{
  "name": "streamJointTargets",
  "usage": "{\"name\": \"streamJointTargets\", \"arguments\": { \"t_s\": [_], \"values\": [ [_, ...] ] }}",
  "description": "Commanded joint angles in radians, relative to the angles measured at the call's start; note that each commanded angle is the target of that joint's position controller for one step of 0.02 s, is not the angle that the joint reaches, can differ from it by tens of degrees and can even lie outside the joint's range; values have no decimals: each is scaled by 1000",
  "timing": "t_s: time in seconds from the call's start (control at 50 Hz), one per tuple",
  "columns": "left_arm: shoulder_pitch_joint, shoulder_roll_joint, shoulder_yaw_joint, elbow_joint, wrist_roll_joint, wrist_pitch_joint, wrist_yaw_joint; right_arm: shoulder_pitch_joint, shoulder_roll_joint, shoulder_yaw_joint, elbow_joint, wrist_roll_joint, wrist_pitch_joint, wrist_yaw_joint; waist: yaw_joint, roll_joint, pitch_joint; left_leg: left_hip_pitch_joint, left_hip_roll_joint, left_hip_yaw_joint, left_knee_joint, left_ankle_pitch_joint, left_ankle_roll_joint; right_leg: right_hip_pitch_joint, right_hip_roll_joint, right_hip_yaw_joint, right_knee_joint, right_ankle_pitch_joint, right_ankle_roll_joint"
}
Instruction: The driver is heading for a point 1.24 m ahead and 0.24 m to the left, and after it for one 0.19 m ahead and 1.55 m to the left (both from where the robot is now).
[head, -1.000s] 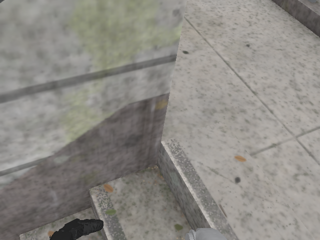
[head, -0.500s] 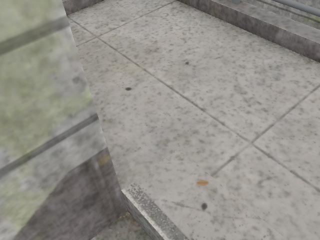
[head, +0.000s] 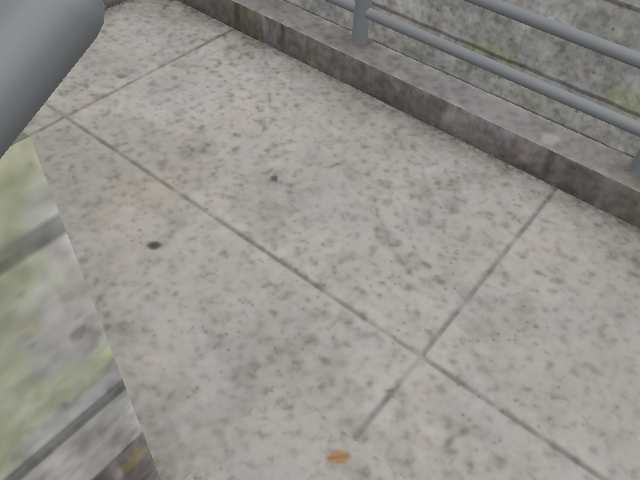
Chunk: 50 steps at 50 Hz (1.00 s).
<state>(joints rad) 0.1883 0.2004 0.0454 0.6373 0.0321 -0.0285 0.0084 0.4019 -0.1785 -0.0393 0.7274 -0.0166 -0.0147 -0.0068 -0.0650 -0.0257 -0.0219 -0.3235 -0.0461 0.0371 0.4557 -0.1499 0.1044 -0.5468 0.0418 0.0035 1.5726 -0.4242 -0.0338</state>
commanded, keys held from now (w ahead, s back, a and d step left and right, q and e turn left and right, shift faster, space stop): w+q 0.66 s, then w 0.08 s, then w+e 0.26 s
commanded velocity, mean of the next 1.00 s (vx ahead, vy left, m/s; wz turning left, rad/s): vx -0.02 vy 0.04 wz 0.35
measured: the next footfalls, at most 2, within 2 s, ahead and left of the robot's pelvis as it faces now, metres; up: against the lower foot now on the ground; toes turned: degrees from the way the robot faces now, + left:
right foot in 0.50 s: -0.02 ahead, -0.23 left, +0.15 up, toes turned +24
left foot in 0.92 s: -0.06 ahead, +0.02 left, +0.00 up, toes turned +30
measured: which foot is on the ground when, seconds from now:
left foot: down 0.00-0.60, up 0.62-0.90, down 0.92-1.00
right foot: up 0.00-0.48, down 0.50-1.00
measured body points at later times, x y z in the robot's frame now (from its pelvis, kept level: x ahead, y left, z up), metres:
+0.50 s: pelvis -0.01 -0.05 -0.01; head +0.02 -0.01 +0.44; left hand +0.18 +0.21 -0.08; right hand +0.16 -0.29 -0.10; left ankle +0.04 +0.07 -0.74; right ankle -0.01 -0.20 -0.50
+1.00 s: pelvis -0.08 -0.04 +0.00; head -0.08 -0.01 +0.45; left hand -0.06 +0.25 -0.11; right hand +0.08 -0.24 -0.12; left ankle -0.09 +0.00 -0.74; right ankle -0.06 -0.24 -0.55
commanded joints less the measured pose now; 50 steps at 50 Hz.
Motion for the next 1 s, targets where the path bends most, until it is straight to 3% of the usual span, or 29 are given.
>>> {"name": "streamJointTargets", "arguments": {
  "t_s": [0.02,0.06,0.08,0.16,0.2,0.26,0.3,0.38,0.4,0.42,0.48,0.52,0.56,0.6,0.62,0.64,0.66,0.68,0.7,0.72,0.74,0.76,0.82,0.86,0.88,0.92,0.94,0.96,1.0],
  "values": [
    [-85,-8,-15,-124,5,-15,31,38,-93,-22,-32,-10,9,-39,28,61,-18,199,190,-243,-41,680,216,-291,-10,-42,192,-35,36],
    [-83,-13,-25,-128,-5,5,44,47,-102,-25,-24,-22,-2,-41,43,97,-66,202,220,-282,-54,714,210,-260,-16,-31,195,67,44],
    [-45,-17,-28,-91,-5,23,50,78,-83,-19,-14,-48,-25,-33,38,8,-66,242,285,-390,-42,911,165,-306,-9,20,241,131,58],
    [-96,-14,-31,-110,-15,54,48,13,-91,-25,-12,-17,-15,-43,48,88,-115,269,239,-360,-21,741,125,-341,-25,10,232,179,63],
    [-183,-8,-25,-146,3,74,56,6,-118,-38,-33,-3,-9,-57,22,89,-84,252,226,-398,-20,617,124,-379,-21,-5,275,222,76],
    [-222,-35,-33,-186,39,90,56,10,-185,-64,-60,-20,-12,-64,1,93,-102,281,241,-478,-6,537,155,-467,-27,37,439,177,68],
    [-248,-21,-30,-206,45,90,61,3,-165,-64,-74,-21,-2,-74,-5,85,-85,254,205,-487,4,436,167,-483,-34,44,440,167,73],
    [-255,-54,-37,-229,47,106,60,6,-149,-48,-97,-7,12,-105,-6,133,-57,195,141,-535,-37,59,197,-500,-20,47,440,148,64],
    [-267,-54,-37,-239,30,114,56,16,-144,-48,-110,-13,28,-109,-13,144,-50,187,149,-571,-46,87,204,-480,-23,58,434,129,63],
    [-271,-58,-42,-252,45,120,43,19,-151,-50,-121,-9,29,-113,0,119,-68,199,171,-587,-47,107,210,-462,-30,69,411,126,51],
    [-297,-41,-47,-279,35,117,46,-34,-189,-60,-166,-15,12,-107,-4,118,-141,242,184,-630,-60,151,221,-415,-35,90,288,62,42],
    [-337,-54,-63,-327,28,104,56,-16,-215,-72,-137,-26,5,-112,-6,160,-129,242,195,-655,-132,162,152,-301,-67,188,-16,-222,-8],
    [-354,-50,-71,-336,25,96,47,16,-169,-73,-101,-14,25,-98,-20,137,-85,226,85,-524,-152,104,72,-155,-49,127,-321,-420,-42],
    [-221,-16,-48,-282,-13,83,54,39,-148,-82,-60,-12,67,-72,10,193,-20,124,12,-419,-128,331,4,109,-1,84,-683,-492,-30],
    [-126,57,-20,-223,-1,65,59,7,-140,-84,-90,13,86,-49,66,18,-62,-82,-81,-252,-67,372,-78,390,-59,86,-792,-247,-53],
    [-81,101,5,-170,21,57,71,-117,-167,-91,-162,15,93,-35,135,-349,-75,-286,-147,-107,173,63,-86,451,-187,234,-903,164,-128],
    [-50,119,10,-167,52,42,93,-242,-190,-100,-235,-31,65,0,194,-611,-72,-428,-84,-83,595,-325,-111,346,-464,520,-903,682,-283],
    [-99,27,-9,-168,41,30,91,-236,-149,-84,-224,-57,40,10,146,-434,-78,-383,-60,-296,904,-394,-112,196,-433,495,-802,669,-262],
    [-225,20,-16,-169,51,14,98,-63,-147,-92,-167,-43,49,10,-21,-227,-44,-357,-44,-340,1010,-286,-62,97,-399,385,-677,580,-178],
    [-302,23,-11,-166,42,7,101,28,-170,-96,-116,-32,64,8,-102,-85,-10,-332,-22,-312,975,-131,-54,71,-332,274,-636,479,-96],
    [-308,20,-11,-153,36,3,92,52,-178,-91,-101,-46,80,0,-117,-20,-20,-335,-22,-222,941,-61,-76,138,-273,218,-628,404,-71],
    [-247,10,-8,-131,42,15,77,9,-153,-72,-97,-39,95,3,-70,8,-29,-357,-40,-118,817,-72,-115,235,-219,151,-685,343,-70],
    [-72,55,16,-71,66,57,76,-164,-112,-24,-135,5,95,51,70,-93,58,-337,-64,61,289,-259,-182,354,-136,44,-624,373,-95],
    [-67,75,25,-70,52,65,116,-105,-96,-15,-86,16,64,59,50,-166,-38,-17,46,40,-38,126,-130,285,-119,80,-579,391,-65],
    [-72,85,33,-78,41,51,118,-18,-101,-20,-28,24,54,56,25,-117,-72,190,66,71,-154,345,-113,205,-96,80,-537,275,-60],
    [-36,18,24,-52,38,46,84,132,-55,7,64,-3,50,41,0,135,-110,494,126,-13,-227,415,-87,15,17,5,-203,-284,-55],
    [-10,-53,6,-50,-1,59,60,138,-87,28,54,-30,27,34,24,117,-147,526,182,-65,-39,670,-114,-77,64,35,92,-390,-21],
    [98,-64,1,-13,-42,60,52,109,-179,26,27,-42,19,20,108,91,-124,434,280,-72,131,990,-118,-166,64,102,211,-331,13],
    [109,-4,-2,3,0,80,79,30,-234,-3,-37,-36,43,-8,89,231,-79,168,367,-156,-124,8,-56,-227,-13,44,254,-105,76]
  ]
}}
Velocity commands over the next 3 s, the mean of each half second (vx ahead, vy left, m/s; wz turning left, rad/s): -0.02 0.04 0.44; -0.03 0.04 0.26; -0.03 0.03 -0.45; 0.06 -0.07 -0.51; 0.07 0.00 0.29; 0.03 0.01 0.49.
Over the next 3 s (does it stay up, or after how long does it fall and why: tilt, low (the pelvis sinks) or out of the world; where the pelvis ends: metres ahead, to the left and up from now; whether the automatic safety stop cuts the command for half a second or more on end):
stays up -0.12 0.02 -0.15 its command is cut before an obstacle from the start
